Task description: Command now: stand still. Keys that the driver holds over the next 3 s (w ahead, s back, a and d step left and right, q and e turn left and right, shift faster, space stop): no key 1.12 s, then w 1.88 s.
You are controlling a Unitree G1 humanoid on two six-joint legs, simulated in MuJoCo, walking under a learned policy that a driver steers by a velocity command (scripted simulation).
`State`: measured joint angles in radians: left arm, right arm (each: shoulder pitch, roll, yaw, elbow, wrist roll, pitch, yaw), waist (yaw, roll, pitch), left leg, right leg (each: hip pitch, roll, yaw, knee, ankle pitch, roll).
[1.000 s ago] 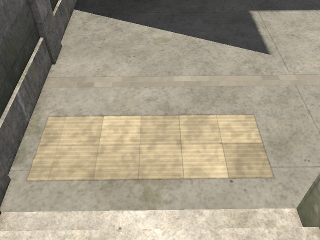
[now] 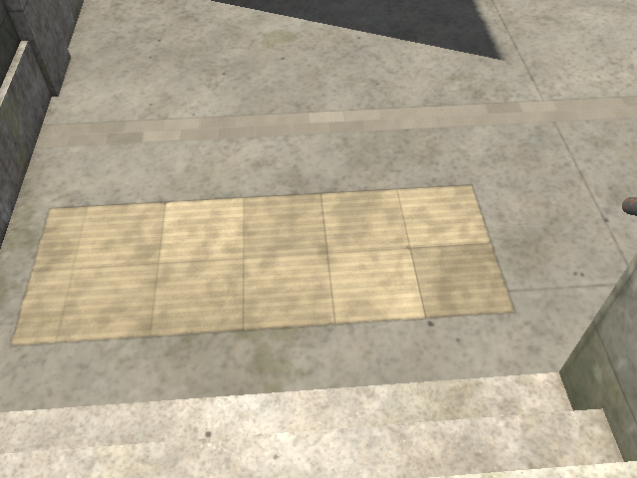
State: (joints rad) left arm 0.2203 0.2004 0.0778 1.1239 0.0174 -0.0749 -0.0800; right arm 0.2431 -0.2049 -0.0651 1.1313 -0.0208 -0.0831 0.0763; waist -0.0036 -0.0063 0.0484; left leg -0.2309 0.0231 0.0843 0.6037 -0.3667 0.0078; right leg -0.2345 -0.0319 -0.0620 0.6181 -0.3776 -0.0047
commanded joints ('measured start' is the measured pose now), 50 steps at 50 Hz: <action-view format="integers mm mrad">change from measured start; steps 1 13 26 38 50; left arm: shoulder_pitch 62 99 135 157 188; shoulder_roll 100 91 84 79 76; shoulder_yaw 14 4 -5 -10 -19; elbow -10 9 20 25 28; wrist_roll -3 -3 -3 -2 -8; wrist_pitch -7 -9 -9 -11 -21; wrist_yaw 2 4 6 5 0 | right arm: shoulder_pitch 64 93 123 147 163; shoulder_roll -101 -90 -79 -69 -63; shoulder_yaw -17 -14 -9 -6 -1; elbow -9 9 19 25 26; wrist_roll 0 -1 0 1 5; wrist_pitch -6 -4 -2 -2 6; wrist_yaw -3 -4 -5 -6 -15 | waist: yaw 1 -1 -2 -2 -11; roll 1 5 5 7 4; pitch -10 10 19 22 21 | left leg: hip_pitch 17 13 7 -10 -17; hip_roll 4 7 8 9 7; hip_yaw -6 -11 -14 -16 -21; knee -74 -70 -63 -51 -43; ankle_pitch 264 250 248 246 235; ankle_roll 17 19 21 20 19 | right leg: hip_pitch -21 -32 -40 -40 -51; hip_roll -4 1 1 3 -4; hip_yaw -2 -4 -5 -2 -5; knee -91 -89 -83 -73 -62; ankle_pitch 291 262 257 262 286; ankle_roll -29 -31 -33 -37 -32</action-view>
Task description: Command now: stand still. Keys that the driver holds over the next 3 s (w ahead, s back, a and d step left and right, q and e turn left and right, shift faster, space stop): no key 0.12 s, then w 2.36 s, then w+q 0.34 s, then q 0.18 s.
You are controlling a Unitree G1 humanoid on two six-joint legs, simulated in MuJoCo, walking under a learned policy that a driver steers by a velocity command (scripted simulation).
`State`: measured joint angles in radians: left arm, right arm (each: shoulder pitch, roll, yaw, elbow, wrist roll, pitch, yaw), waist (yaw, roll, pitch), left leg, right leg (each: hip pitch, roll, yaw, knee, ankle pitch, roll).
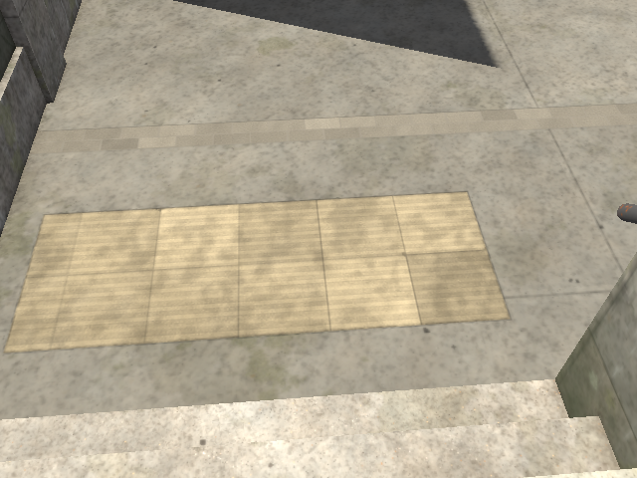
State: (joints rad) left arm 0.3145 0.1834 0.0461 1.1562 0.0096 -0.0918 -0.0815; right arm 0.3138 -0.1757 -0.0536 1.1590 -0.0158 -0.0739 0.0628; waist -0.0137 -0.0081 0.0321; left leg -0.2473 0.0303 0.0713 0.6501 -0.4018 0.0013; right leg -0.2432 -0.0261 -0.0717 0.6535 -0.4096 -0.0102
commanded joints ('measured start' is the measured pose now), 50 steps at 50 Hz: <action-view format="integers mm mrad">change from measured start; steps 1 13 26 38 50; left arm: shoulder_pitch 95 270 162 639 335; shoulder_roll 92 62 -10 248 45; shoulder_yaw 12 50 -30 44 -102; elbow -4 2 -156 -31 -53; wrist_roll -1 55 169 118 84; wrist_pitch -4 -25 -18 29 -74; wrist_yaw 1 77 61 37 105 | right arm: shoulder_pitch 93 78 61 379 -71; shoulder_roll -92 2 170 -60 -47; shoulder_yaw -12 -25 84 22 90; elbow -1 -69 -156 -72 -286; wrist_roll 1 -38 -95 -62 -90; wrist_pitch -3 -32 -56 -35 4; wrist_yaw -2 -82 -70 56 16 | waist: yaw -1 63 65 143 58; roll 6 -61 15 -335 0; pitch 37 96 37 -194 33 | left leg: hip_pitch -1 -257 -352 -592 -135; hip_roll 0 22 46 -191 49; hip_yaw -9 -116 -153 -207 -27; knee -90 90 82 1479 64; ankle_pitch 269 -228 70 -364 1004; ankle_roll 25 181 200 141 25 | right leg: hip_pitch -44 -9 -464 744 -567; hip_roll -9 -180 -57 -179 2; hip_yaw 4 327 164 215 217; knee -97 -140 305 28 97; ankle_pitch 316 -229 724 1084 -6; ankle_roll -27 -312 -142 -330 -220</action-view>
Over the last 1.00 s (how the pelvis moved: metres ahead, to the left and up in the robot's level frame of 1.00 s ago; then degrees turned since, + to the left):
0.01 0.00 0.00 0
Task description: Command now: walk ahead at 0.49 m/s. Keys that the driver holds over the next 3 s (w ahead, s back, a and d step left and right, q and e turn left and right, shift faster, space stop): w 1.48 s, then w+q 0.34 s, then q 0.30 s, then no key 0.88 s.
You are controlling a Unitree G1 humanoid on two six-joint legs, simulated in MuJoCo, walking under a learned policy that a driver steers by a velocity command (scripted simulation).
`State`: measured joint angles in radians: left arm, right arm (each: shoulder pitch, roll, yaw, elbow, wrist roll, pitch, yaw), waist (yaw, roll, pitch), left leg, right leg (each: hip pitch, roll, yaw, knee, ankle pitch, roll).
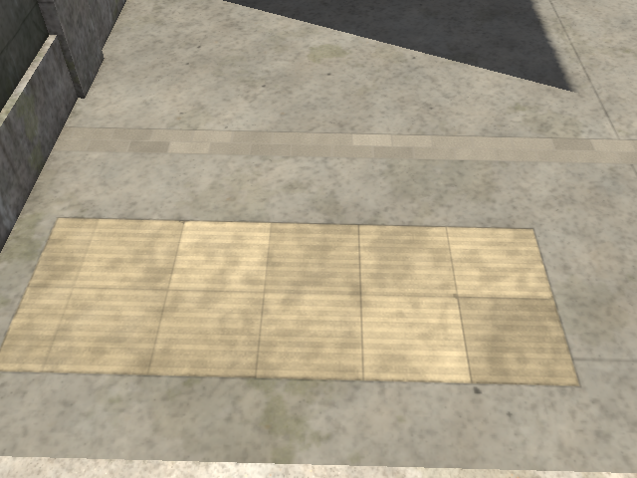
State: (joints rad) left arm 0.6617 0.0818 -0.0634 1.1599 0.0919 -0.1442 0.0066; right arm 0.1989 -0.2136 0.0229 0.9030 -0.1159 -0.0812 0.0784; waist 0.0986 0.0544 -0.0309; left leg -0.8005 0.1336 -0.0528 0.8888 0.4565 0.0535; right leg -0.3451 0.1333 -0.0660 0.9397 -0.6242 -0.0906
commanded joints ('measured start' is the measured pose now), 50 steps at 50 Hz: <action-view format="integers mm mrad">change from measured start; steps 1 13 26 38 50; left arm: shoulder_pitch -32 -155 -563 -178 -27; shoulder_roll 170 138 188 30 173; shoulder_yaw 10 54 21 47 36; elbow -62 -218 -309 -104 -114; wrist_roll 16 -39 47 42 -62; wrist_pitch -13 56 90 63 -6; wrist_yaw -5 -91 -104 -62 2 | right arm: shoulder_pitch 101 476 597 250 -191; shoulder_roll -34 -80 -13 41 -109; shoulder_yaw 12 -81 31 -7 -19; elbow -23 212 238 52 -105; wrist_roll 2 0 54 17 -10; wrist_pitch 16 23 -58 -18 19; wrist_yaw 0 12 -103 -13 5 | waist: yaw -99 -148 -240 -106 56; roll -98 -56 -19 93 -7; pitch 120 113 172 171 201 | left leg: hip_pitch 456 963 597 -456 -40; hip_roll -49 300 30 22 14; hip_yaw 57 -440 -365 -146 -59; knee -68 -427 33 626 -590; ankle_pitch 89 -542 -721 -582 -279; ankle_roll -41 359 238 77 -46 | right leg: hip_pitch -494 -1131 -559 259 235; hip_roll -206 -194 -243 -447 -296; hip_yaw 288 229 153 331 452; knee -135 1021 -429 -469 40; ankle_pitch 216 174 1036 543 299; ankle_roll -163 -29 75 -196 -144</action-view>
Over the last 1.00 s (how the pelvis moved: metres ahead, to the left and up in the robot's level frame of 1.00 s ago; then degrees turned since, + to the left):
0.29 -0.01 -0.25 0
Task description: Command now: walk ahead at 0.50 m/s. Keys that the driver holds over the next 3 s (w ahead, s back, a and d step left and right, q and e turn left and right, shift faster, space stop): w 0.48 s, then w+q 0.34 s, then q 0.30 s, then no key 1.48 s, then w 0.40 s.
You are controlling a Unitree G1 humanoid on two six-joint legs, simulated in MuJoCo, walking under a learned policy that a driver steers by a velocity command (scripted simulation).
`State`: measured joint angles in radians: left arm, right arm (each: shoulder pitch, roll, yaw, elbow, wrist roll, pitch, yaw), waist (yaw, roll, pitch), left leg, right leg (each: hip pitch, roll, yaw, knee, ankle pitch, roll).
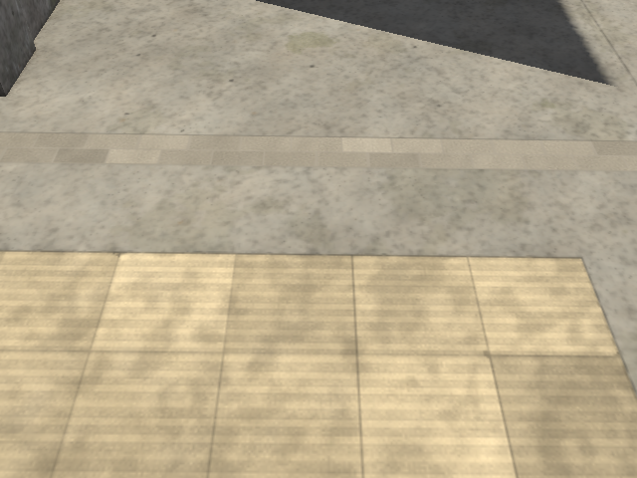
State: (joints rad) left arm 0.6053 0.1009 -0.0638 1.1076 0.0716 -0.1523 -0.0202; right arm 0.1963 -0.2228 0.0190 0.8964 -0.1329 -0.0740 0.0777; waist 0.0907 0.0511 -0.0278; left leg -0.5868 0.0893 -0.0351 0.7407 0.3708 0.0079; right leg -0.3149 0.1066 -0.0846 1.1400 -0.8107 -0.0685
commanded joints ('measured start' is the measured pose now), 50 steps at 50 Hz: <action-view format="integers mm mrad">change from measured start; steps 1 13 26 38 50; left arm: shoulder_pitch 89 -227 67 -385 -265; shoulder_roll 197 61 279 240 203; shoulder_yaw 51 34 128 133 124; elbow -35 -157 -90 -173 -258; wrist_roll -30 54 -99 -68 -58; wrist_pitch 29 71 111 68 47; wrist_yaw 35 -85 -32 73 32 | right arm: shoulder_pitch -302 179 375 -51 170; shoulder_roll -68 1 77 7 -286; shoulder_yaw -7 -9 -39 -81 -155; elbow -125 114 216 -106 -159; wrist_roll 21 47 140 156 126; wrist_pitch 15 -78 -12 17 30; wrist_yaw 6 -51 -79 -105 -65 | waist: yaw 117 -40 56 -127 -186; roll -83 64 -287 -147 230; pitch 194 143 -147 19 -486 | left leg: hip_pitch -216 -220 -214 -156 1002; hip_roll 15 8 -240 14 288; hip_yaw -14 -52 -115 -84 -645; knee -500 -245 1169 196 -250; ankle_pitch -278 -644 -1182 -279 328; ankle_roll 23 285 90 -6 445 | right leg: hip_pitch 264 -233 747 -44 -441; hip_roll -259 -217 -344 -371 -49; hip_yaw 516 80 150 125 118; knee -237 122 -578 -870 350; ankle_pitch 512 1161 1777 920 160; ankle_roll -189 -19 -122 -120 150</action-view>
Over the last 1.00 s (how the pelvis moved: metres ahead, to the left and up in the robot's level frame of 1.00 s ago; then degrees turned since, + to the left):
0.53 0.02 -0.45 -1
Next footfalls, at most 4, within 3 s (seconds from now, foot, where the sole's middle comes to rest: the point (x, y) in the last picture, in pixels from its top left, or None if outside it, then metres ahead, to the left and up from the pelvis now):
0.08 left None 0.14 0.11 -0.87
0.50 right None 0.51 -0.10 -1.08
0.96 left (279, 443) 0.75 0.19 -1.08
1.42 right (353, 414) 0.85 0.00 -1.08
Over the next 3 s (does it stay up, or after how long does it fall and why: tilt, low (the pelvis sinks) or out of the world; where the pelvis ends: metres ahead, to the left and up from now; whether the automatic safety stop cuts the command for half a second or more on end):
stays up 0.82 0.12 -0.30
